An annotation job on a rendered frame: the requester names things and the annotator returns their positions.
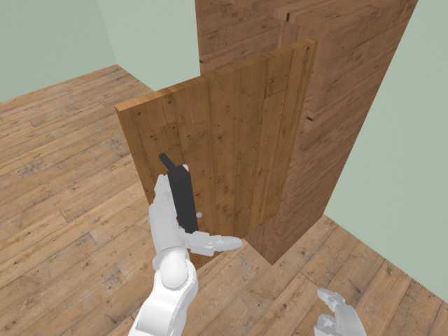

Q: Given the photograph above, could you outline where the right robot hand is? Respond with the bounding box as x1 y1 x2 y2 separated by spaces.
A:
314 288 367 336

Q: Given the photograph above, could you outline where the cupboard door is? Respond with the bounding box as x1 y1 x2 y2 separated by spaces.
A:
115 37 319 271

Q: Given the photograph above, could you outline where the left robot forearm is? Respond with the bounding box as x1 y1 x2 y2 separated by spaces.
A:
128 246 198 336

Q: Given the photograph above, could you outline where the handle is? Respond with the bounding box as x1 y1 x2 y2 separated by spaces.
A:
159 153 199 234

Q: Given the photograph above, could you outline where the left robot hand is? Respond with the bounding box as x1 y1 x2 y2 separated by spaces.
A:
148 164 242 256

